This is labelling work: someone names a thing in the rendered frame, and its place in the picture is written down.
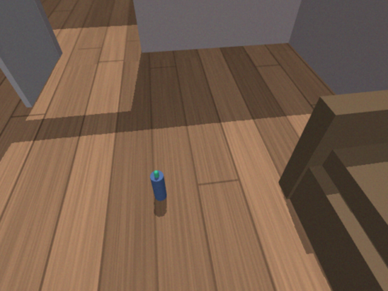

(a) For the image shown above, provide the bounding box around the bottle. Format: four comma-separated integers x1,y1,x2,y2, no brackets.
150,170,167,201

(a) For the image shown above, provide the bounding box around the sofa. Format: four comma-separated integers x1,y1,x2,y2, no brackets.
279,90,388,291

